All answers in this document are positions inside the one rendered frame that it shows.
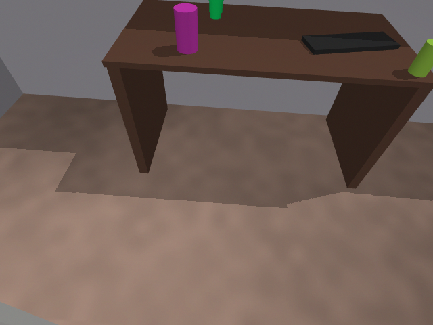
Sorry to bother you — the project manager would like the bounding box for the desk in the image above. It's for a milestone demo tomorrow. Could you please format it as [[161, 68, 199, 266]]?
[[102, 0, 433, 188]]

